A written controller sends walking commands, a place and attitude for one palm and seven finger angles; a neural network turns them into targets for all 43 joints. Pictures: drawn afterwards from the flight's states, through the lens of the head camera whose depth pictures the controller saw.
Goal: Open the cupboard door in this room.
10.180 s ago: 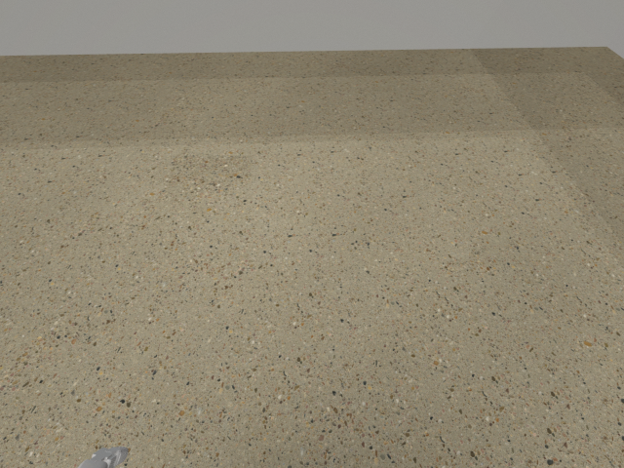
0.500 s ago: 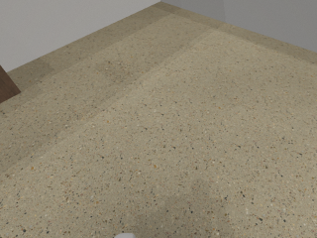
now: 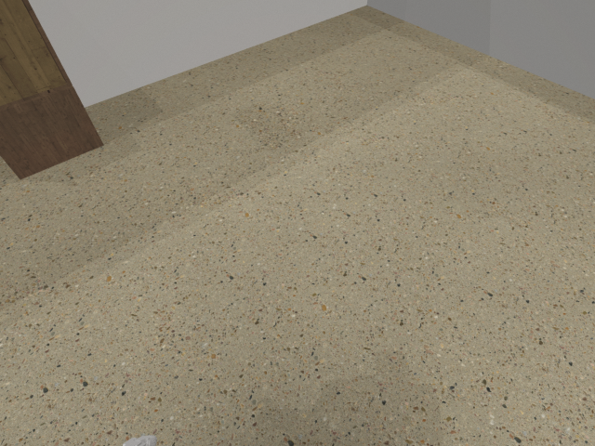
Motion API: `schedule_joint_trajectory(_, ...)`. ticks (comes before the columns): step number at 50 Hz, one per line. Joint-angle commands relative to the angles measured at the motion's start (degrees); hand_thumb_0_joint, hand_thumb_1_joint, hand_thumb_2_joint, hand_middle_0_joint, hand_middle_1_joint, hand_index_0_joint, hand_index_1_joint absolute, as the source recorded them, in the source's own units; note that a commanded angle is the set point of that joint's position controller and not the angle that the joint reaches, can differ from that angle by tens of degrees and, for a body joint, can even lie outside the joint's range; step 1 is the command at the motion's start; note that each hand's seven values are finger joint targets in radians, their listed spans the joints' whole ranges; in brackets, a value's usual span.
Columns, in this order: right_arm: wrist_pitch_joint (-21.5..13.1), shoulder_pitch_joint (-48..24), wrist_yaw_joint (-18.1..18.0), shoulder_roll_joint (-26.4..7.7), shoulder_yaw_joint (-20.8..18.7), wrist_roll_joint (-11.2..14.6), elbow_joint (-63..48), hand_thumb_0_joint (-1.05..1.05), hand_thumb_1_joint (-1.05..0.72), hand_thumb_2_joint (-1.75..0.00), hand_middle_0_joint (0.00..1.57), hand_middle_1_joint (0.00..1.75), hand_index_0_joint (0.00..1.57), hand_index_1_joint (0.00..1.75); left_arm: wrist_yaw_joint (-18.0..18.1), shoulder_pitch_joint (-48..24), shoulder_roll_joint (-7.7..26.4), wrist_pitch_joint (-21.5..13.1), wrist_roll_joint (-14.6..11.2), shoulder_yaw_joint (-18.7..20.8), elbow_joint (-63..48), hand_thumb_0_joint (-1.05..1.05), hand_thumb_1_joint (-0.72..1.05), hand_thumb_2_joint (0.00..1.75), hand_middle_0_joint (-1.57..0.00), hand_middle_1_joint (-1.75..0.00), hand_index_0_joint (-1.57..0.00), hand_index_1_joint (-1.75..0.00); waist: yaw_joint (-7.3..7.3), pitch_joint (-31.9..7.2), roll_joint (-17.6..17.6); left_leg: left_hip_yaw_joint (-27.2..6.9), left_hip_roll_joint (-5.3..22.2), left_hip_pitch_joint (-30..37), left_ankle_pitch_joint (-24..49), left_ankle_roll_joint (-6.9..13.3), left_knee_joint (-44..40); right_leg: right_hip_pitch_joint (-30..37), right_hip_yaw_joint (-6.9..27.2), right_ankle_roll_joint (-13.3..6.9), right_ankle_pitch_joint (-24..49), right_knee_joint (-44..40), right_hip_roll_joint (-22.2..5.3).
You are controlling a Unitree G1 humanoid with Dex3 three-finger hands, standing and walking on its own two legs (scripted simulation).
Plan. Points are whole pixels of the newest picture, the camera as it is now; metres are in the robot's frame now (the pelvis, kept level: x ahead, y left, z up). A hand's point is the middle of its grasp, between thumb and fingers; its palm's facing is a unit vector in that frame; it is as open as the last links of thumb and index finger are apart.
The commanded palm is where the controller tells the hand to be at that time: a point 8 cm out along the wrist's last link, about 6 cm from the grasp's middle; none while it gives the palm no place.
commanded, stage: stand and wait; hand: left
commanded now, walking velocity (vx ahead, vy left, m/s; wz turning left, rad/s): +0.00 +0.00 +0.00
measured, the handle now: out of the picture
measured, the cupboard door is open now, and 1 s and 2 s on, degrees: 0 0 0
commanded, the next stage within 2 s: turn or walk to find it in 0.74 s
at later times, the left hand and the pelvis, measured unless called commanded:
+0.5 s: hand out of the picture -0.04 +0.15 -0.18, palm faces +0.14 -0.97 -0.20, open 7.4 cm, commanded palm none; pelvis -0.02 -0.02 +0.00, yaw +4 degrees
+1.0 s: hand out of the picture -0.05 +0.18 -0.18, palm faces +0.15 -0.97 -0.20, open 7.4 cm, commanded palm none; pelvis -0.04 +0.00 +0.00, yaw +6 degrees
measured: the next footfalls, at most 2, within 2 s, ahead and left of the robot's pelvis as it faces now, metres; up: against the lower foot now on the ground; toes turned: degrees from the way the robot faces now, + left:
right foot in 0.06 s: +0.03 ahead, -0.12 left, +0.00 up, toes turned -2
left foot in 0.44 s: -0.01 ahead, +0.12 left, +0.00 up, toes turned +6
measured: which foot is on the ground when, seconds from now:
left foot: down 0.00-0.08, up 0.10-0.42, down 0.44-1.00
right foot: up 0.00-0.04, down 0.06-1.00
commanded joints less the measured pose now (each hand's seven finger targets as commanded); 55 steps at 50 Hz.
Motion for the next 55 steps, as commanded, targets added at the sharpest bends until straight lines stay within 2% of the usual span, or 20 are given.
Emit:
schedule_joint_trajectory(1,-0.8,0.79,-0.67,-10.43,-2.96,0.25,-2.97,0.0,-0.9,-0.9,0.2,0.3,0.2,0.3,0.7,5.99,3.93,-2.49,0.03,0.76,-1.68,0.0,0.9,0.9,-0.2,-0.3,-0.2,-0.3,2.24,-7.26,6.36,-14.11,12.77,2.08,14.51,5.98,-3.32,9.08,-1.07,-0.93,8.92,-17.52,1.1)
schedule_joint_trajectory(2,-0.98,1.17,-0.58,-8.64,-2.63,0.62,-2.68,0.0,-0.9,-0.9,0.2,0.3,0.2,0.3,0.92,7.47,4.9,-3.14,0.23,0.83,-0.96,0.0,0.9,0.9,-0.2,-0.3,-0.2,-0.3,2.93,-8.0,2.35,-11.85,10.12,-1.47,10.44,3.39,-0.15,15.24,0.35,-1.33,14.08,-25.08,-0.87)
schedule_joint_trajectory(3,-1.19,2.33,-0.32,-5.29,-1.99,1.21,-2.87,0.0,-0.9,-0.9,0.2,0.3,0.2,0.3,1.38,7.93,8.6,-3.77,0.85,1.22,-0.68,0.0,0.9,0.9,-0.2,-0.3,-0.2,-0.3,2.83,-8.15,-7.62,-5.75,4.57,-9.99,-1.15,-0.28,7.5,21.21,11.41,-4.58,14.46,-28.77,-11.28)
schedule_joint_trajectory(4,-1.02,0.82,-0.26,-3.87,-1.47,1.07,-4.19,0.0,-0.9,-0.9,0.2,0.3,0.2,0.3,1.32,7.13,11.6,-3.93,1.02,1.49,-1.21,0.0,0.9,0.9,-0.2,-0.3,-0.2,-0.3,3.09,-4.72,-14.63,-0.95,-0.19,-13.68,-17.21,-2.64,14.6,16.59,19.77,-10.63,18.19,-31.04,-20.58)
schedule_joint_trajectory(5,0.2,-0.08,-0.62,-6.06,-2.04,0.33,-3.9,0.0,-0.9,-0.9,0.2,0.3,0.2,0.3,1.27,6.58,11.2,-4.1,0.55,1.83,-1.65,0.0,0.9,0.9,-0.2,-0.3,-0.2,-0.3,3.49,-3.11,-16.06,-3.46,1.71,-12.48,-20.11,-2.45,21.34,10.01,20.93,-13.21,17.94,-32.42,-21.31)
schedule_joint_trajectory(6,0.54,-0.19,-0.61,-6.39,-2.22,0.31,-2.89,0.0,-0.9,-0.9,0.2,0.3,0.2,0.3,1.45,4.78,9.39,-3.92,0.62,1.44,-1.17,0.0,0.9,0.9,-0.2,-0.3,-0.2,-0.3,2.4,-1.31,-12.58,-3.2,2.1,-11.75,-18.31,-2.27,25.94,7.86,19.67,-14.01,18.13,-32.05,-19.41)
schedule_joint_trajectory(7,0.71,1.31,-0.43,-5.78,-2.19,0.38,-0.87,0.0,-0.9,-0.9,0.2,0.3,0.2,0.3,1.33,2.71,8.06,-3.95,0.5,0.9,-1.12,0.0,0.9,0.9,-0.2,-0.3,-0.2,-0.3,1.14,-0.29,-8.08,-2.56,2.59,-11.19,-15.36,-2.42,29.17,7.55,14.82,-13.45,19.8,-30.97,-16.21)
schedule_joint_trajectory(9,0.8,3.86,-0.19,-4.85,-1.93,0.48,1.28,0.0,-0.9,-0.9,0.2,0.3,0.2,0.3,1.07,1.95,6.4,-4.16,0.43,0.35,-0.93,0.0,0.9,0.9,-0.2,-0.3,-0.2,-0.3,0.31,-0.87,-7.31,-0.62,3.02,-9.98,-11.63,-3.16,30.92,8.61,7.93,-11.56,24.68,-29.23,-12.28)
schedule_joint_trajectory(12,0.64,3.89,-0.38,-4.17,-1.61,0.58,2.38,0.0,-0.9,-0.9,0.2,0.3,0.2,0.3,1.08,3.93,5.49,-4.39,0.64,0.27,0.79,0.0,0.9,0.9,-0.2,-0.3,-0.2,-0.3,1.01,-0.65,-9.25,0.97,4.27,-8.07,-10.87,-3.91,27.47,9.24,6.35,-11.51,26.62,-29.43,-11.61)
schedule_joint_trajectory(17,-0.47,0.98,-1.06,-2.75,-0.3,0.94,3.2,0.0,-0.9,-0.9,0.2,0.3,0.2,0.3,1.12,8.89,6.65,-4.27,0.85,0.66,4.69,0.0,0.9,0.9,-0.2,-0.3,-0.2,-0.3,3.51,-2.78,-9.46,3.71,4.82,-3.8,-13.31,-3.88,11.84,14.59,8.46,-13.43,36.06,-26.55,-12.43)
schedule_joint_trajectory(20,-1.46,4.93,-1.57,-2.41,0.37,1.07,6.26,0.0,-0.9,-0.9,0.2,0.3,0.2,0.3,1.32,7.34,5.68,-4.09,0.12,0.15,6.48,0.0,0.9,0.9,-0.2,-0.3,-0.2,-0.3,1.43,-4.72,-7.92,4.18,4.96,6.96,-0.94,-3.32,-4.34,11.86,6.35,-9.82,33.88,-22.91,-9.74)
schedule_joint_trajectory(22,-2.61,5.46,-1.78,-4.99,0.28,0.82,7.32,0.0,-0.9,-0.9,0.2,0.3,0.2,0.3,1.14,8.5,3.02,-3.83,-0.25,-0.45,7.07,0.0,0.9,0.9,-0.2,-0.3,-0.2,-0.3,2.12,-6.02,0.35,-0.09,10.61,13.07,15.33,-1.2,-4.91,7.74,2.73,-5.71,26.58,-20.51,-4.8)
schedule_joint_trajectory(23,-2.46,4.25,-1.89,-5.81,0.18,0.85,7.05,0.0,-0.9,-0.9,0.2,0.3,0.2,0.3,1.2,8.94,2.31,-3.58,0.02,-0.64,7.23,0.0,0.9,0.9,-0.2,-0.3,-0.2,-0.3,2.62,-5.25,0.55,-0.01,12.31,11.89,15.1,-0.65,-3.47,7.07,2.26,-4.99,21.34,-22.5,-4.01)
schedule_joint_trajectory(25,-2.65,3.09,-2.21,-4.77,0.7,0.97,8.07,0.0,-0.9,-0.9,0.2,0.3,0.2,0.3,1.04,7.33,2.39,-3.29,-0.15,-1.12,8.93,0.0,0.9,0.9,-0.2,-0.3,-0.2,-0.3,2.17,-3.4,5.29,-0.45,11.79,8.01,13.56,-0.42,-5.47,10.47,0.66,-3.98,20.56,-22.93,-3.54)
schedule_joint_trajectory(29,-2.52,3.22,-2.43,-3.5,1.13,1.08,8.66,0.0,-0.9,-0.9,0.2,0.3,0.2,0.3,0.97,9.09,1.86,-3.3,-0.03,-1.85,11.15,0.0,0.9,0.9,-0.2,-0.3,-0.2,-0.3,2.26,0.47,1.99,0.53,10.28,6.37,6.23,-0.93,-7.44,10.03,1.87,-4.25,18.66,-26.07,-3.99)
schedule_joint_trajectory(34,-2.55,4.52,-2.33,-3.3,1.34,0.98,8.65,0.0,-0.9,-0.9,0.2,0.3,0.2,0.3,0.92,9.99,1.13,-3.2,0.1,-2.19,11.83,0.0,0.9,0.9,-0.2,-0.3,-0.2,-0.3,2.1,3.41,1.63,0.27,9.5,4.43,-0.59,-0.67,-9.95,8.24,2.31,-4.06,13.71,-27.85,-3.79)
schedule_joint_trajectory(42,-2.51,5.62,-1.91,-4.09,1.03,0.93,7.65,0.0,-0.9,-0.9,0.2,0.3,0.2,0.3,1.18,10.04,1.68,-3.01,0.06,-1.35,10.41,0.0,0.9,0.9,-0.2,-0.3,-0.2,-0.3,2.59,1.21,1.52,-2.12,9.71,0.8,1.1,0.2,-8.81,10.21,-0.41,-3.32,13.83,-23.83,-4.39)
schedule_joint_trajectory(49,-1.34,5.53,-1.26,-5.02,-0.31,0.61,4.95,0.0,-0.9,-0.9,0.2,0.3,0.2,0.3,1.33,8.74,2.63,-2.49,0.41,0.22,7.06,0.0,0.9,0.9,-0.2,-0.3,-0.2,-0.3,2.82,1.39,1.44,-6.08,9.46,-7.1,-3.23,1.36,-6.66,9.09,-1.82,-3.06,7.79,-20.15,-4.93)
schedule_joint_trajectory(52,-1.01,6.27,-0.88,-3.9,-0.57,0.49,3.51,0.0,-0.9,-0.9,0.2,0.3,0.2,0.3,1.42,8.61,4.61,-2.64,0.52,1.12,5.44,0.0,0.9,0.9,-0.2,-0.3,-0.2,-0.3,2.69,-1.16,-5.08,-2.66,6.03,-9.64,-3.0,0.2,0.25,10.69,1.46,-5.22,5.34,-23.14,-9.47)
schedule_joint_trajectory(55,-0.29,6.95,-0.71,-3.26,-1.31,0.29,2.09,0.0,-0.9,-0.9,0.2,0.3,0.2,0.3,1.5,7.04,7.37,-2.57,0.76,2.24,2.95,0.0,0.9,0.9,-0.2,-0.3,-0.2,-0.3,2.49,-3.01,-11.56,3.23,3.94,-7.9,-9.71,-1.55,14.79,7.33,7.0,-10.66,3.25,-29.02,-18.58)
